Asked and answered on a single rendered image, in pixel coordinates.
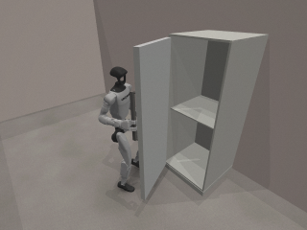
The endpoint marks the handle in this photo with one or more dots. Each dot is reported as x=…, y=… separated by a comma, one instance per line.
x=133, y=113

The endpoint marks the robot left foot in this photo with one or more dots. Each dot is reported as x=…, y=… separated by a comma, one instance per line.
x=135, y=163

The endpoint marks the fridge door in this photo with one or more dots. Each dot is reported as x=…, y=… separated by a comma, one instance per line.
x=151, y=64

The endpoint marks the left robot upper arm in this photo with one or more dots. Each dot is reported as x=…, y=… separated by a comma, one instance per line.
x=128, y=85

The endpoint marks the robot right hand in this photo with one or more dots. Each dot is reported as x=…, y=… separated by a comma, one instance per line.
x=127, y=123

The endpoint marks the right robot thigh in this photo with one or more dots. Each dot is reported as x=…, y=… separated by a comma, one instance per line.
x=124, y=147

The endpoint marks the right robot upper arm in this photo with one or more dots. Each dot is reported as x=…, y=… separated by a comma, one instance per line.
x=108, y=101

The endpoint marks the right robot forearm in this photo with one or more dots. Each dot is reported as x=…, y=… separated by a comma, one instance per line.
x=109, y=121

